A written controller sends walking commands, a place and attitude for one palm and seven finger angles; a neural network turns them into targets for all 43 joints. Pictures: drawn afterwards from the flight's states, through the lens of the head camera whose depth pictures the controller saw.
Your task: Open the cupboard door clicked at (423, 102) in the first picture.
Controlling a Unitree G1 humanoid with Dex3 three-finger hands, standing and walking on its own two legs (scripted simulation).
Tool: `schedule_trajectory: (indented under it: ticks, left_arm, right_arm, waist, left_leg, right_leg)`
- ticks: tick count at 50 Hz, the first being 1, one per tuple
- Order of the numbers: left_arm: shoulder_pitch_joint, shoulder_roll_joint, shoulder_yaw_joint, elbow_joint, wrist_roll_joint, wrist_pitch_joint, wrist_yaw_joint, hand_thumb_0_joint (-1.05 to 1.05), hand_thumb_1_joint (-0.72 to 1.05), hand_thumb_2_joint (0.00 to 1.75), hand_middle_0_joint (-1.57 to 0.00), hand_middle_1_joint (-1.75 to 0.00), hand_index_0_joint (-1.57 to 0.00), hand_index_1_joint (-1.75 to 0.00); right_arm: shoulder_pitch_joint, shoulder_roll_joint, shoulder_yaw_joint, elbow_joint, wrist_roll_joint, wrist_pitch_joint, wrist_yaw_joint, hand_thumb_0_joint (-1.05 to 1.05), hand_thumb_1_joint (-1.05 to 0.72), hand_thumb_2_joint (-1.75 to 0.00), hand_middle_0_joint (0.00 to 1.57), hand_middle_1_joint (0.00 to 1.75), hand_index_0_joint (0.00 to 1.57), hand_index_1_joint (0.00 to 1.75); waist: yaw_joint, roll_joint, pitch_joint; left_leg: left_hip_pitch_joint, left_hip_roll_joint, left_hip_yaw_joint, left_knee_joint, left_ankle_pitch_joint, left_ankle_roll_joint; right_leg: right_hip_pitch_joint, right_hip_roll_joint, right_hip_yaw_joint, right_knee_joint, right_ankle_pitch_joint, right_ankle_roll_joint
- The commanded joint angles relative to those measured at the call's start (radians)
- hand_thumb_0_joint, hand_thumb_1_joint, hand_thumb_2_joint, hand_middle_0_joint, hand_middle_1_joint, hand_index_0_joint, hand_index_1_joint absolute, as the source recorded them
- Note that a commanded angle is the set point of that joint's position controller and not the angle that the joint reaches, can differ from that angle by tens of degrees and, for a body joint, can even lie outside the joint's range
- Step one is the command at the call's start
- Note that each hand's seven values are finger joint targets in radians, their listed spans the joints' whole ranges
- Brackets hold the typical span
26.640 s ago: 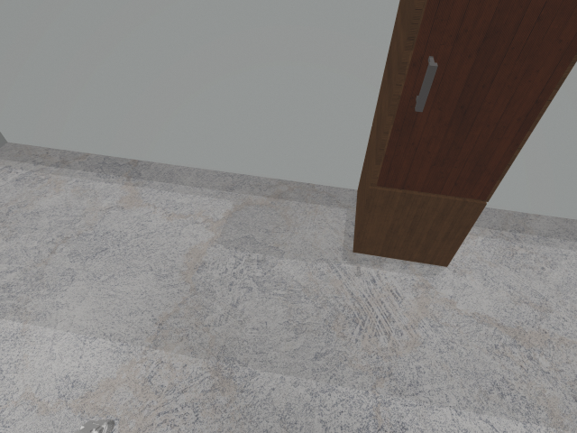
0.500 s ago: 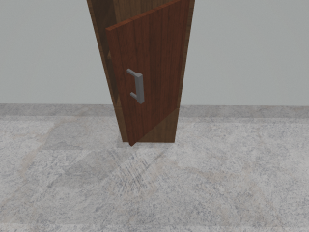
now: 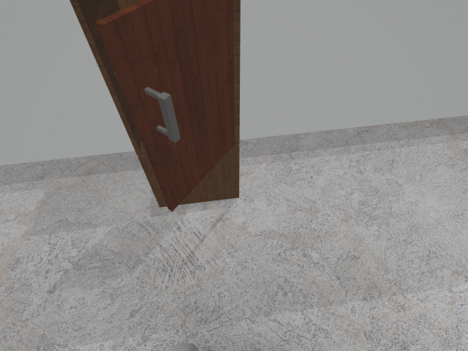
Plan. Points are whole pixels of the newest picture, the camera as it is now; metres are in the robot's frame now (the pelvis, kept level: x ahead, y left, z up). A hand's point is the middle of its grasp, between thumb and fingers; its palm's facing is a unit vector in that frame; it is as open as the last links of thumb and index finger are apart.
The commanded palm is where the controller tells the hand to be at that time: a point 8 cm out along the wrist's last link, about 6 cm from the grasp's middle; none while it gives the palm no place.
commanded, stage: walk to a spot facing it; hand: left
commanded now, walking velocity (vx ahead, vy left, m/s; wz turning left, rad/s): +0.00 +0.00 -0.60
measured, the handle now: (163, 115) +0.55 +0.21 +0.05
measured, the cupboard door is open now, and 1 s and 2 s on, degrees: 47 47 47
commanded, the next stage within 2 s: none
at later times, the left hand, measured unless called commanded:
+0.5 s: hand out of the picture +0.09 +0.20 -0.17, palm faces -0.14 -0.96 -0.25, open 7.3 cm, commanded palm none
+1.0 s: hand (182, 327) +0.18 +0.13 -0.17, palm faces -0.49 -0.85 -0.21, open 7.3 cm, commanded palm none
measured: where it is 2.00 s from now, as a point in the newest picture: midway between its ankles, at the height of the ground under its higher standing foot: outside the picture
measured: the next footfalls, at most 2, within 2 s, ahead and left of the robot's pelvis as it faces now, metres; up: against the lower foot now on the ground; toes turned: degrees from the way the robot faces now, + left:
left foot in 0.46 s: +0.08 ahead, +0.15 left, +0.00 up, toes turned -13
right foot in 0.70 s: +0.01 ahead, -0.15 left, +0.00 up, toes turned -23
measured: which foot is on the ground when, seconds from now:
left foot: down 0.00-0.06, up 0.08-0.44, down 0.46-0.68, up 0.70-0.92, down 0.94-1.00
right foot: down 0.00-0.44, up 0.46-0.68, down 0.70-0.94, up 0.96-1.00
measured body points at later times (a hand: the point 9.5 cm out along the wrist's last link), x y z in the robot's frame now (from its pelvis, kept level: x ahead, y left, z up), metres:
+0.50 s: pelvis +0.00 +0.01 +0.00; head +0.05 +0.00 +0.45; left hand +0.10 +0.26 -0.15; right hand +0.08 -0.26 -0.13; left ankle +0.04 +0.15 -0.73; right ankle -0.05 -0.10 -0.70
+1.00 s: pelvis +0.00 +0.00 +0.00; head +0.05 -0.02 +0.45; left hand +0.20 +0.17 -0.15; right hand -0.08 -0.27 -0.13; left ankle +0.07 +0.10 -0.73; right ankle -0.04 -0.12 -0.70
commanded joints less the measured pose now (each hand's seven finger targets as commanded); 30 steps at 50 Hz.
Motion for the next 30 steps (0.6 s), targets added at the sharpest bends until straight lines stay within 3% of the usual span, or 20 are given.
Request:
schedule_trajectory:
  ticks: [1, 2, 3, 4, 5, 6, 8, 10, 16, 19, 20, 21, 22, 23, 24, 25, 26, 27, 28, 30]
  left_arm:
    - [0.173, 0.095, 0.036, -0.040, 0.006, -0.024, -0.011, 0.00, 0.90, 0.90, -0.20, -0.30, -0.20, -0.30]
    - [0.191, 0.193, 0.051, -0.042, 0.023, -0.036, 0.000, 0.00, 0.90, 0.90, -0.20, -0.30, -0.20, -0.30]
    - [0.157, 0.264, 0.058, -0.060, 0.019, -0.037, 0.014, 0.00, 0.90, 0.90, -0.20, -0.30, -0.20, -0.30]
    - [0.117, 0.238, 0.059, -0.073, 0.016, -0.039, 0.022, 0.00, 0.90, 0.90, -0.20, -0.30, -0.20, -0.30]
    - [0.067, 0.209, 0.052, -0.083, 0.014, -0.042, 0.027, 0.00, 0.90, 0.90, -0.20, -0.30, -0.20, -0.30]
    - [0.048, 0.186, 0.046, -0.089, 0.012, -0.047, 0.032, 0.00, 0.90, 0.90, -0.20, -0.30, -0.20, -0.30]
    - [0.055, 0.178, 0.045, -0.091, 0.011, -0.052, 0.037, 0.00, 0.90, 0.90, -0.20, -0.30, -0.20, -0.30]
    - [0.078, 0.191, 0.049, -0.093, 0.011, -0.051, 0.037, 0.00, 0.90, 0.90, -0.20, -0.30, -0.20, -0.30]
    - [0.078, 0.204, 0.061, -0.108, 0.017, -0.045, 0.034, 0.00, 0.90, 0.90, -0.20, -0.30, -0.20, -0.30]
    - [0.023, 0.201, 0.062, -0.124, 0.012, -0.041, 0.031, 0.00, 0.90, 0.90, -0.20, -0.30, -0.20, -0.30]
    - [0.002, 0.181, 0.058, -0.132, 0.005, -0.038, 0.029, 0.00, 0.90, 0.90, -0.20, -0.30, -0.20, -0.30]
    - [0.022, 0.129, 0.048, -0.151, -0.004, -0.036, 0.022, 0.00, 0.90, 0.90, -0.20, -0.30, -0.20, -0.30]
    - [0.023, 0.099, 0.036, -0.175, -0.005, -0.041, 0.010, 0.00, 0.90, 0.90, -0.20, -0.30, -0.20, -0.30]
    - [0.002, 0.124, 0.035, -0.202, 0.009, -0.049, 0.004, 0.00, 0.90, 0.90, -0.20, -0.30, -0.20, -0.30]
    - [-0.033, 0.121, 0.041, -0.190, 0.021, -0.046, 0.000, 0.00, 0.90, 0.90, -0.20, -0.30, -0.20, -0.30]
    - [-0.044, 0.113, 0.043, -0.188, 0.016, -0.040, -0.006, 0.00, 0.90, 0.90, -0.20, -0.30, -0.20, -0.30]
    - [-0.044, 0.112, 0.043, -0.191, 0.008, -0.036, -0.015, 0.00, 0.90, 0.90, -0.20, -0.30, -0.20, -0.30]
    - [-0.048, 0.103, 0.038, -0.196, 0.005, -0.032, -0.024, 0.00, 0.90, 0.90, -0.20, -0.30, -0.20, -0.30]
    - [-0.040, 0.093, 0.033, -0.199, 0.008, -0.031, -0.029, 0.00, 0.90, 0.90, -0.20, -0.30, -0.20, -0.30]
    - [-0.031, 0.090, 0.028, -0.198, 0.008, -0.034, -0.036, 0.00, 0.90, 0.90, -0.20, -0.30, -0.20, -0.30]
  right_arm:
    - [-0.058, -0.191, -0.042, -0.097, 0.003, -0.010, -0.009, 0.00, -0.90, -0.90, 0.20, 0.30, 0.20, 0.30]
    - [-0.060, -0.121, -0.036, -0.123, 0.017, 0.000, -0.004, 0.00, -0.90, -0.90, 0.20, 0.30, 0.20, 0.30]
    - [-0.102, -0.106, -0.032, -0.152, 0.014, 0.002, 0.008, 0.00, -0.90, -0.90, 0.20, 0.30, 0.20, 0.30]
    - [-0.107, -0.119, -0.039, -0.142, 0.014, 0.005, 0.006, 0.00, -0.90, -0.90, 0.20, 0.30, 0.20, 0.30]
    - [-0.099, -0.107, -0.039, -0.132, 0.017, 0.002, 0.005, 0.00, -0.90, -0.90, 0.20, 0.30, 0.20, 0.30]
    - [-0.082, -0.103, -0.036, -0.125, 0.017, 0.000, 0.003, 0.00, -0.90, -0.90, 0.20, 0.30, 0.20, 0.30]
    - [-0.076, -0.084, -0.030, -0.124, 0.020, -0.001, 0.005, 0.00, -0.90, -0.90, 0.20, 0.30, 0.20, 0.30]
    - [-0.093, -0.071, -0.028, -0.133, 0.023, 0.004, 0.005, 0.00, -0.90, -0.90, 0.20, 0.30, 0.20, 0.30]
    - [-0.119, -0.075, -0.027, -0.174, 0.033, -0.008, 0.002, 0.00, -0.90, -0.90, 0.20, 0.30, 0.20, 0.30]
    - [-0.033, -0.076, -0.028, -0.158, 0.036, -0.019, -0.003, 0.00, -0.90, -0.90, 0.20, 0.30, 0.20, 0.30]
    - [0.023, -0.094, -0.029, -0.140, 0.035, -0.026, -0.008, 0.00, -0.90, -0.90, 0.20, 0.30, 0.20, 0.30]
    - [0.047, -0.173, -0.040, -0.136, 0.022, -0.038, -0.014, 0.00, -0.90, -0.90, 0.20, 0.30, 0.20, 0.30]
    - [0.080, -0.245, -0.050, -0.148, 0.010, -0.037, -0.016, 0.00, -0.90, -0.90, 0.20, 0.30, 0.20, 0.30]
    - [0.086, -0.252, -0.047, -0.174, 0.006, -0.031, -0.013, 0.00, -0.90, -0.90, 0.20, 0.30, 0.20, 0.30]
    - [0.087, -0.226, -0.043, -0.161, -0.007, -0.038, -0.012, 0.00, -0.90, -0.90, 0.20, 0.30, 0.20, 0.30]
    - [0.058, -0.214, -0.038, -0.171, -0.007, -0.036, -0.011, 0.00, -0.90, -0.90, 0.20, 0.30, 0.20, 0.30]
    - [0.004, -0.194, -0.034, -0.185, -0.006, -0.034, -0.010, 0.00, -0.90, -0.90, 0.20, 0.30, 0.20, 0.30]
    - [-0.023, -0.187, -0.032, -0.197, -0.008, -0.032, -0.010, 0.00, -0.90, -0.90, 0.20, 0.30, 0.20, 0.30]
    - [-0.026, -0.191, -0.037, -0.202, -0.010, -0.031, -0.010, 0.00, -0.90, -0.90, 0.20, 0.30, 0.20, 0.30]
    - [-0.002, -0.217, -0.046, -0.192, -0.007, -0.026, -0.005, 0.00, -0.90, -0.90, 0.20, 0.30, 0.20, 0.30]
  waist:
    - [0.068, 0.076, -0.129]
    - [0.068, -0.260, -0.100]
    - [0.075, -0.331, -0.059]
    - [0.048, -0.200, -0.056]
    - [0.015, -0.171, -0.046]
    - [0.002, -0.143, -0.058]
    - [0.001, -0.101, -0.106]
    - [0.012, -0.105, -0.111]
    - [0.019, -0.154, -0.119]
    - [-0.027, -0.131, -0.152]
    - [-0.054, -0.097, -0.168]
    - [-0.052, 0.107, -0.193]
    - [-0.050, 0.313, -0.181]
    - [-0.057, 0.188, -0.144]
    - [-0.056, 0.165, -0.131]
    - [-0.037, 0.225, -0.103]
    - [-0.019, 0.260, -0.097]
    - [-0.010, 0.258, -0.105]
    - [-0.012, 0.249, -0.126]
    - [-0.020, 0.229, -0.149]
  left_leg:
    - [-0.094, 0.212, -0.152, -0.082, 0.000, 0.104]
    - [-0.231, 0.029, -0.018, 0.207, -0.187, 0.004]
    - [-0.290, -0.047, -0.047, 0.428, -0.346, -0.022]
    - [-0.294, -0.027, -0.140, 0.524, -0.302, -0.013]
    - [-0.317, -0.016, -0.153, 0.566, -0.262, -0.018]
    - [-0.313, -0.006, -0.149, 0.578, -0.234, -0.025]
    - [-0.274, -0.009, -0.130, 0.524, -0.215, -0.036]
    - [-0.240, -0.025, -0.118, 0.468, -0.204, -0.040]
    - [-0.157, -0.051, -0.128, 0.269, -0.215, -0.031]
    - [0.020, -0.066, -0.121, 0.003, -0.094, -0.024]
    - [0.177, -0.035, -0.127, -0.140, 0.023, -0.016]
    - [0.350, 0.159, -0.315, -0.228, 0.149, 0.050]
    - [0.368, 0.404, -0.521, -0.258, 0.369, 0.185]
    - [0.246, 0.465, -0.539, -0.230, 0.348, 0.258]
    - [0.211, 0.394, -0.488, -0.232, 0.426, 0.246]
    - [0.169, 0.341, -0.382, -0.218, 0.456, 0.218]
    - [0.148, 0.292, -0.280, -0.196, 0.475, 0.191]
    - [0.139, 0.255, -0.190, -0.171, 0.481, 0.160]
    - [0.131, 0.237, -0.140, -0.142, 0.475, 0.135]
    - [0.134, 0.217, -0.100, -0.082, 0.425, 0.107]
  right_leg:
    - [0.144, -0.056, -0.019, -0.187, 0.139, -0.003]
    - [0.167, -0.250, 0.324, -0.460, 0.209, -0.055]
    - [0.084, -0.405, 0.494, -0.515, 0.360, -0.123]
    - [0.081, -0.359, 0.454, -0.454, 0.461, -0.176]
    - [0.107, -0.313, 0.400, -0.393, 0.616, -0.187]
    - [0.136, -0.296, 0.353, -0.355, 0.731, -0.195]
    - [0.194, -0.266, 0.308, -0.318, 0.848, -0.180]
    - [0.193, -0.248, 0.306, -0.322, 0.856, -0.176]
    - [0.182, -0.232, 0.382, -0.312, 0.839, -0.180]
    - [0.110, -0.176, 0.372, -0.246, 0.832, -0.121]
    - [0.007, -0.135, 0.338, -0.202, 0.734, -0.075]
    - [-0.195, -0.021, 0.240, -0.101, 0.423, -0.009]
    - [-0.320, 0.039, 0.062, 0.140, -0.123, 0.050]
    - [-0.315, -0.015, 0.036, 0.295, -0.156, 0.065]
    - [-0.331, -0.006, 0.021, 0.394, -0.137, 0.071]
    - [-0.330, -0.035, 0.015, 0.434, -0.091, 0.075]
    - [-0.311, -0.055, -0.009, 0.412, -0.061, 0.077]
    - [-0.262, -0.069, -0.035, 0.316, -0.047, 0.074]
    - [-0.196, -0.058, -0.075, 0.209, -0.036, 0.070]
    - [-0.098, -0.020, -0.135, 0.036, 0.043, 0.061]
